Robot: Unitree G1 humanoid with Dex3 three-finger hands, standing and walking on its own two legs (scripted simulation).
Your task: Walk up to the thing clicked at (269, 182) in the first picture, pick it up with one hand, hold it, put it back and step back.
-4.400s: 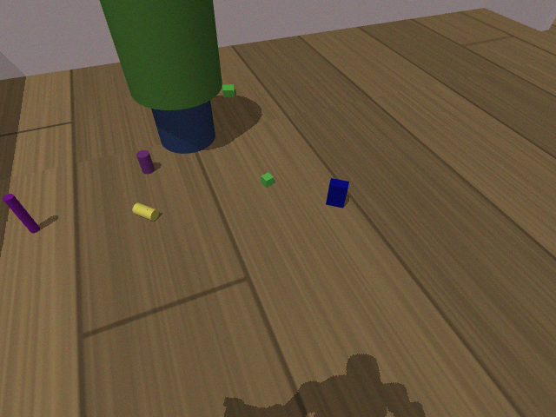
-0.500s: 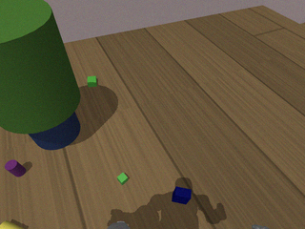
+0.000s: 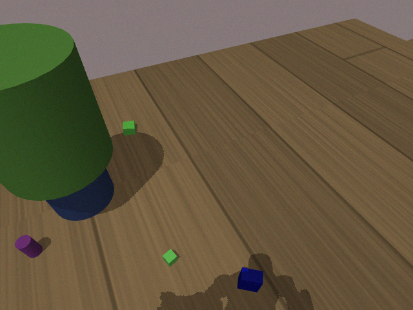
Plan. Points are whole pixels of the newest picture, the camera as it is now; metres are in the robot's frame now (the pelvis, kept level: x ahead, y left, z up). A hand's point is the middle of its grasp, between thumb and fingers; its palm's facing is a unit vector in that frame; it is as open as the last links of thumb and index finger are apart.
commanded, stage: walk up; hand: left
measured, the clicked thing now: (170, 257) +0.48 +0.18 -0.75
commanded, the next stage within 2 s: none
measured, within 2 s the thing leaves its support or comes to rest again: neither
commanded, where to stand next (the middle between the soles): +0.08 -0.01 m, yaw +0 degrees
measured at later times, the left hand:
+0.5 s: hand out of the picture +0.10 +0.25 -0.16, palm faces -0.02 -0.95 -0.32, open 7.4 cm
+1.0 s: hand out of the picture +0.10 +0.25 -0.15, palm faces -0.06 -0.92 -0.38, open 7.4 cm
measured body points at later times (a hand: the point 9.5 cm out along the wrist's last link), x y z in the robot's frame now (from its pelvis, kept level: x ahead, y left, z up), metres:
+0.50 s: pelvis +0.01 +0.00 +0.00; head +0.02 +0.01 +0.45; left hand +0.10 +0.30 -0.13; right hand +0.09 -0.30 -0.13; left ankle +0.06 +0.13 -0.74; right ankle -0.02 -0.13 -0.74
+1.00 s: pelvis +0.04 -0.03 -0.01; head +0.05 -0.04 +0.44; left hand +0.10 +0.29 -0.13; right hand +0.07 -0.36 -0.14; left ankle +0.06 +0.13 -0.74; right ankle +0.05 -0.15 -0.74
